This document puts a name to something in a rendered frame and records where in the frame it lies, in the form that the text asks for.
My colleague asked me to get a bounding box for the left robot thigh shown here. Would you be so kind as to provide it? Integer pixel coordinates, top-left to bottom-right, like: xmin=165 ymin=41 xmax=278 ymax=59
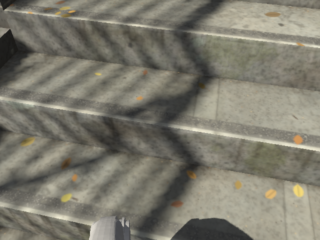
xmin=89 ymin=216 xmax=131 ymax=240

